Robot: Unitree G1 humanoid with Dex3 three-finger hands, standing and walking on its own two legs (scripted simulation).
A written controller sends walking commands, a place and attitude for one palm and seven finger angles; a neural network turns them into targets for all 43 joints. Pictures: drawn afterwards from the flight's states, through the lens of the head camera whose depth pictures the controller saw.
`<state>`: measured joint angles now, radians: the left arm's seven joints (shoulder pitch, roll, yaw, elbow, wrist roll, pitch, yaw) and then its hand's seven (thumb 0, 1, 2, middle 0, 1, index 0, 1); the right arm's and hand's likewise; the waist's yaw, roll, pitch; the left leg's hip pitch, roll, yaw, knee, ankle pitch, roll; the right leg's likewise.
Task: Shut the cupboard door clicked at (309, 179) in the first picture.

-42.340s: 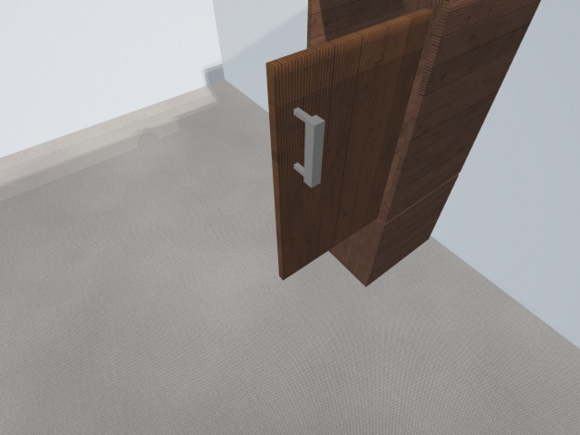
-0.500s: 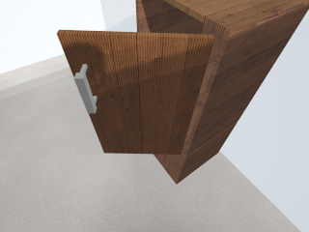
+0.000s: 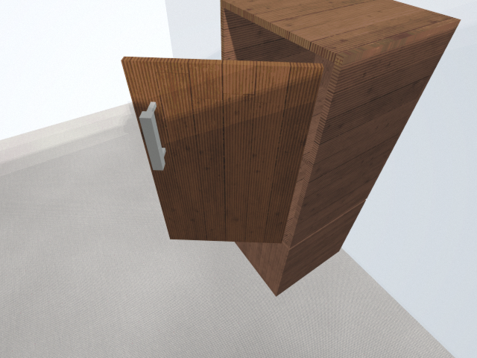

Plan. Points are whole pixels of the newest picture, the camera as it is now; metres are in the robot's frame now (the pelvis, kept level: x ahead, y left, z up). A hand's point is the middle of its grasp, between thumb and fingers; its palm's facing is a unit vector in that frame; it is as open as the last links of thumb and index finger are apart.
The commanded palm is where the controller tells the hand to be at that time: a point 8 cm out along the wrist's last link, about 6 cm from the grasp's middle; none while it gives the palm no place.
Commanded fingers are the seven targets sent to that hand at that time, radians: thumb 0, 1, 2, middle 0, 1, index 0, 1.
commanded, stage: come to a stop and stand still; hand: left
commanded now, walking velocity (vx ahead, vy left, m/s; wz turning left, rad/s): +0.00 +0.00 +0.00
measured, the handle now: (155, 136) +0.51 +0.21 +0.10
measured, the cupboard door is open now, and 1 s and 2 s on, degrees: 54 54 54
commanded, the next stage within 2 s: look again from close up in 0.10 s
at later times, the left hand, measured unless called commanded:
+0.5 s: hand out of the picture +0.00 +0.16 -0.18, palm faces +0.01 -0.99 -0.16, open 7.4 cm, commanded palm none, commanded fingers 0.00 0.90 0.90 -0.20 -0.30 -0.20 -0.30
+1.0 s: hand (136, 303) +0.21 +0.19 -0.01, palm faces +0.21 -0.97 -0.07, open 7.1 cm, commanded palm +0.13 +0.22 -0.05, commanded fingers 0.00 0.90 0.90 -0.38 -0.50 -0.38 -0.50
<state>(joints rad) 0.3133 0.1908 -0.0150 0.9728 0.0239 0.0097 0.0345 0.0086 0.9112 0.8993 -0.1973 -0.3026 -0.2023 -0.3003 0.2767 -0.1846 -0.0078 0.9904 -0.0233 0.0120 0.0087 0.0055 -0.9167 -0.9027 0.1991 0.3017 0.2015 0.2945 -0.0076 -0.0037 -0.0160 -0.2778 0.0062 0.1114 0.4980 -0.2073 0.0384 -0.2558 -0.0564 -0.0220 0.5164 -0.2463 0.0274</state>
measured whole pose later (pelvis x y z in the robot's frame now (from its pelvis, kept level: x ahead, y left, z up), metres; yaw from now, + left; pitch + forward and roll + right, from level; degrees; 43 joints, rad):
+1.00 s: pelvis +0.01 +0.00 -0.02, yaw +3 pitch +3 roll +0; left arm 0.39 0.18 0.06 0.14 -0.17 -0.25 0.02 0.02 0.93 0.90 -0.24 -0.35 -0.24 -0.35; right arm 0.32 -0.23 -0.01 0.77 0.02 -0.31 -0.02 0.02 -0.92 -0.90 0.20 0.30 0.20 0.29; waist -0.05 0.00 -0.05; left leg -0.44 -0.01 0.06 0.68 -0.29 0.03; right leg -0.39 -0.08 -0.06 0.69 -0.35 0.02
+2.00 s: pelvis +0.03 -0.02 -0.03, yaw +4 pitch +6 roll -1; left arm 0.42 0.27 0.16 -0.18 -0.30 -0.23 -0.26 0.02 0.90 0.90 -1.12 -1.31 -1.13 -1.31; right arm 0.25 -0.24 0.02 0.54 0.05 -0.27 -0.06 0.02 -0.91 -0.90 0.20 0.30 0.20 0.29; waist 0.02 0.03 -0.09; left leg -0.56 0.03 0.02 0.85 -0.40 0.01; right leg -0.48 -0.04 -0.09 0.82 -0.44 0.01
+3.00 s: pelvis +0.03 -0.03 -0.01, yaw +4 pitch +2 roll +0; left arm 0.21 0.27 0.19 -0.07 -0.29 -0.09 -0.25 0.02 0.90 0.90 -1.30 -1.50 -1.30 -1.50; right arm 0.24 -0.25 0.05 0.63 0.05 -0.28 -0.07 0.02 -0.91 -0.90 0.20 0.30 0.20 0.30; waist 0.03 0.05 -0.05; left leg -0.38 0.03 0.02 0.68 -0.33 -0.01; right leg -0.31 -0.03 -0.09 0.67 -0.38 -0.01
